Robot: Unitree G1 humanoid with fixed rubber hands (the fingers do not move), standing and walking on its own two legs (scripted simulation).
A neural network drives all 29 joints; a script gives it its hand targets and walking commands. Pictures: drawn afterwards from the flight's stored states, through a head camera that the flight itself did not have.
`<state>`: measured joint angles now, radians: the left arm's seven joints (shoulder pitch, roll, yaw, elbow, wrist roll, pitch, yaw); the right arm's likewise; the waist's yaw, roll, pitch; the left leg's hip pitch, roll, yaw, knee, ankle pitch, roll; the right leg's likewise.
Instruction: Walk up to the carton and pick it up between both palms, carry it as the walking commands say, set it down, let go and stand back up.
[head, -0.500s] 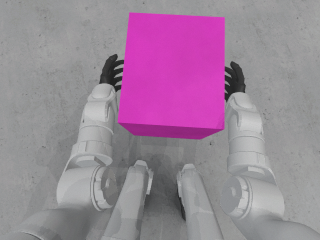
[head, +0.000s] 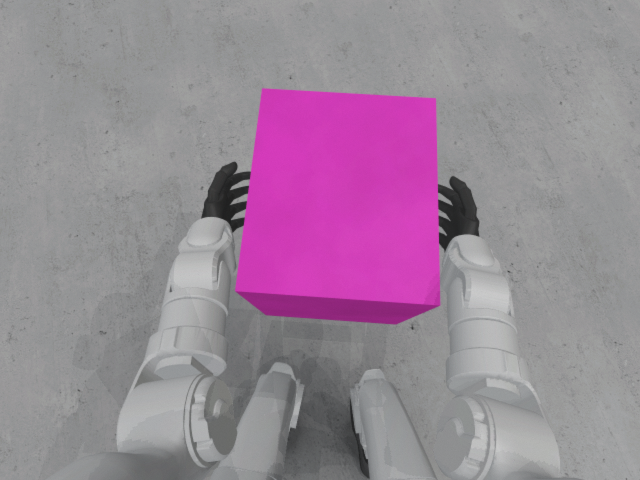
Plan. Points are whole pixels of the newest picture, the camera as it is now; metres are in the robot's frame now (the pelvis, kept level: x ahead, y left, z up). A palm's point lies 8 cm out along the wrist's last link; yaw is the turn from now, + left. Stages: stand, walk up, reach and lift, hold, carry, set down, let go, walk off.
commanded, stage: reach and lift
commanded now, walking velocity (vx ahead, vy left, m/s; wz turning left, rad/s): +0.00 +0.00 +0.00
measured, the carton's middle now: (338, 222) +0.44 +0.00 -0.12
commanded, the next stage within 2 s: none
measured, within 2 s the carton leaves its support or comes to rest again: neither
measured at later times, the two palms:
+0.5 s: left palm (201, 217) +0.38 +0.15 +0.02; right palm (486, 238) +0.38 -0.16 +0.02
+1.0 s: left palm (183, 211) +0.36 +0.15 +0.09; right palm (529, 234) +0.36 -0.16 +0.09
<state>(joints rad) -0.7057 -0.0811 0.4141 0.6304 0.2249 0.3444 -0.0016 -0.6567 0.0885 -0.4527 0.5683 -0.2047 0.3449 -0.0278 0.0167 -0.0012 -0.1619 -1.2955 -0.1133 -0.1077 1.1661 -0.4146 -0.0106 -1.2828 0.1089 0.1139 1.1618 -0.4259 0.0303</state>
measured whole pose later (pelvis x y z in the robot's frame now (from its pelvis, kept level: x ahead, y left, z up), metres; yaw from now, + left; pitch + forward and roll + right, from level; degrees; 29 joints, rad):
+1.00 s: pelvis +0.03 +0.00 +0.10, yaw +0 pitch +9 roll +0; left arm -0.46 -0.15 0.37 0.51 0.29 0.45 -0.03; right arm -0.41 0.15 -0.41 0.45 -0.28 0.45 0.02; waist 0.01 -0.01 -0.03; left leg -0.50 -0.08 -0.13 0.59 -0.24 0.00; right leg -0.49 0.07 0.14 0.59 -0.25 0.01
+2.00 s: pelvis +0.04 +0.00 +0.12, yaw +0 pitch -6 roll +0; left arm -0.32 -0.17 0.28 0.29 0.28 0.73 -0.04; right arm -0.28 0.16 -0.30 0.24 -0.28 0.74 0.02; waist 0.00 0.00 0.02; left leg -0.08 -0.06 -0.12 0.38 -0.19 0.02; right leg -0.07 0.05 0.13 0.38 -0.20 0.00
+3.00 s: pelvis +0.03 +0.00 +0.11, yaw +1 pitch -3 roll -1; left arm -0.31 -0.16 0.25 0.23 0.27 0.76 -0.04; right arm -0.26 0.15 -0.28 0.18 -0.26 0.76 0.02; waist -0.01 0.01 -0.02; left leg -0.21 -0.04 -0.10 0.49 -0.21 0.01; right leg -0.19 0.05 0.09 0.47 -0.22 0.00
